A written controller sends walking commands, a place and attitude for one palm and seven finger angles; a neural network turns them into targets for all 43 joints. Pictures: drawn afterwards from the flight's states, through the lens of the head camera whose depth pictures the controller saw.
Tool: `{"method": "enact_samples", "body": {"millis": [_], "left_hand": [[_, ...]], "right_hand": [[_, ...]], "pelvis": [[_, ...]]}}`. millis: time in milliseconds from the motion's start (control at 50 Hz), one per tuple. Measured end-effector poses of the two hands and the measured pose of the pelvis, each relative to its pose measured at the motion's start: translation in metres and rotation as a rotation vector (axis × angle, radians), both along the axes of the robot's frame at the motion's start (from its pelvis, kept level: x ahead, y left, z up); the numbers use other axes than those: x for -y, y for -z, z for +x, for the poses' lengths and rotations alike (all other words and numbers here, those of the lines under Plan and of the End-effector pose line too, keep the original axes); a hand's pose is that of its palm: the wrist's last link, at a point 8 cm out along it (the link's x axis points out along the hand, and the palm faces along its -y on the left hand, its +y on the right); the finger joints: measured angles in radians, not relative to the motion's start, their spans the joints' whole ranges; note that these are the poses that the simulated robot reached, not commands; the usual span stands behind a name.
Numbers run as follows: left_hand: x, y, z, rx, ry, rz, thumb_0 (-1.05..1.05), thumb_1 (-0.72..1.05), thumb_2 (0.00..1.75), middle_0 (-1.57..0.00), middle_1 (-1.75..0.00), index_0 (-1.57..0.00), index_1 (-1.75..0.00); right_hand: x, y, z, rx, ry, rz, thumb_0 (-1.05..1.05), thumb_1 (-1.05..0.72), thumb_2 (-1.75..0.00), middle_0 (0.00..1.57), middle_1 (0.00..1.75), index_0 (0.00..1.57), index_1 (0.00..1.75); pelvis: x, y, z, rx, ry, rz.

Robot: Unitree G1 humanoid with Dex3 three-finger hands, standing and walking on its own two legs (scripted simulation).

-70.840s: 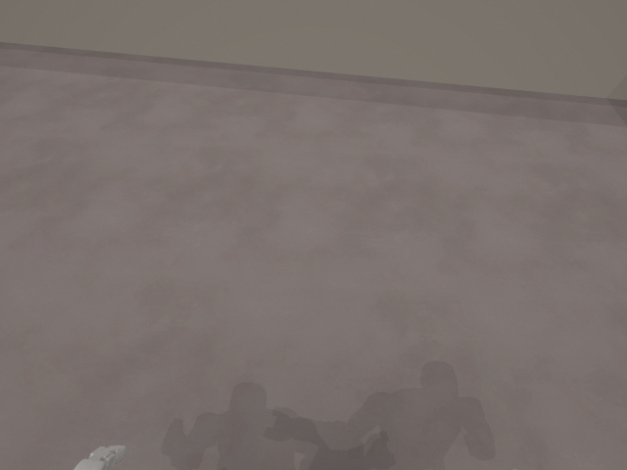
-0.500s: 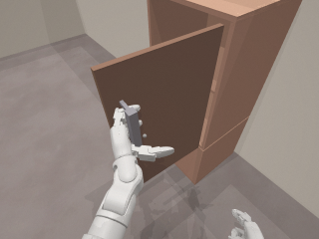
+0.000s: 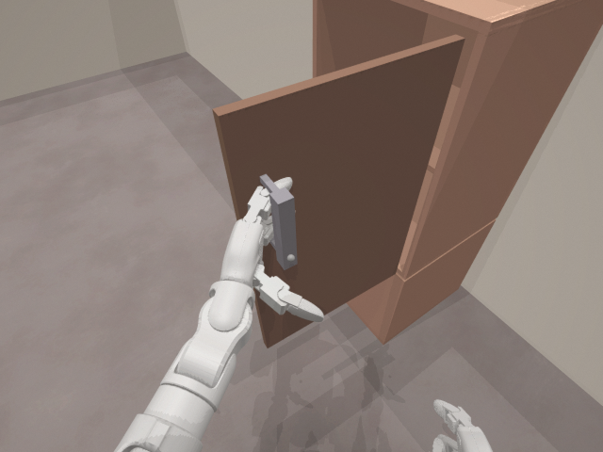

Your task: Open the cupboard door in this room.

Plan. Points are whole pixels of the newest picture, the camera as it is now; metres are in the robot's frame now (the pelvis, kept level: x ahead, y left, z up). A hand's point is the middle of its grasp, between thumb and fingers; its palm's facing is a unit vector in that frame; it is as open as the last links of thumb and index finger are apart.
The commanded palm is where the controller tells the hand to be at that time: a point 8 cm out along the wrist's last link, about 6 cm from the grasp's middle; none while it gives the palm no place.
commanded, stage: slide the hand sideways off the handle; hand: left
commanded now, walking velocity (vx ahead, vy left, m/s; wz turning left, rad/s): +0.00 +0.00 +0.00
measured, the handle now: (277, 222) +0.40 +0.08 +0.10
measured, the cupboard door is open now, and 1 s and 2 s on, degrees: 87 89 89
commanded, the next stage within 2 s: draw the hand back to the body in 1.02 s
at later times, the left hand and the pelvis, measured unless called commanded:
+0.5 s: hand (280, 281) +0.30 +0.06 +0.10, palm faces -0.15 -0.99 -0.04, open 16.3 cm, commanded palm +0.27 +0.12 +0.10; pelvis +0.02 -0.01 +0.00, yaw -3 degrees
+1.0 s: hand (222, 311) +0.25 +0.12 +0.10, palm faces -0.08 -0.99 -0.07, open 16.3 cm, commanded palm +0.23 +0.18 +0.10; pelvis +0.03 -0.02 +0.00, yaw -1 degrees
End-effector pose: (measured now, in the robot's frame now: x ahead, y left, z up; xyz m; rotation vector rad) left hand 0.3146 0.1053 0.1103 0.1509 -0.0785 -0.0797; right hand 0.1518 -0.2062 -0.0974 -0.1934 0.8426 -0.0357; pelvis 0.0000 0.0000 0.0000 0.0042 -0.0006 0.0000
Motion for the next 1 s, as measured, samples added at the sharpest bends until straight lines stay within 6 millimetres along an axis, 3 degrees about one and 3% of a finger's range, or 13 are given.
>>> {"method": "enact_samples", "body": {"millis": [100, 400, 760, 1000], "left_hand": [[-0.004, -0.001, 0.002, -0.058, 0.124, -0.094, -0.01, -0.51, 0.30, -0.22, -0.37, -0.12, -0.39], [0.004, 0.005, -0.018, -0.059, 0.099, -0.116, -0.01, -0.50, 0.30, -0.16, -0.32, -0.13, -0.32], [-0.042, 0.006, -0.059, -0.085, 0.020, -0.091, -0.01, -0.50, 0.30, -0.19, -0.32, -0.17, -0.31], [-0.072, 0.006, -0.080, -0.075, -0.001, -0.082, -0.01, -0.50, 0.30, -0.16, -0.30, -0.15, -0.30]], "right_hand": [[0.000, -0.001, -0.007, 0.040, 0.018, 0.005, 0.01, -0.91, -0.90, 0.20, 0.30, 0.20, 0.29], [0.003, -0.018, 0.009, 0.129, 0.022, 0.050, 0.01, -0.91, -0.90, 0.20, 0.30, 0.20, 0.30], [0.030, -0.033, 0.057, 0.220, -0.004, 0.012, 0.01, -0.91, -0.90, 0.20, 0.30, 0.20, 0.29], [0.037, -0.030, 0.056, 0.252, -0.008, -0.007, 0.01, -0.91, -0.90, 0.20, 0.30, 0.20, 0.30]], "pelvis": [[-0.006, 0.000, -0.003, 0.008, 0.003, 0.000], [0.001, -0.002, 0.007, 0.003, 0.051, 0.010], [0.022, -0.004, 0.032, -0.011, 0.033, 0.001], [0.024, 0.000, 0.034, -0.022, 0.019, -0.004]]}}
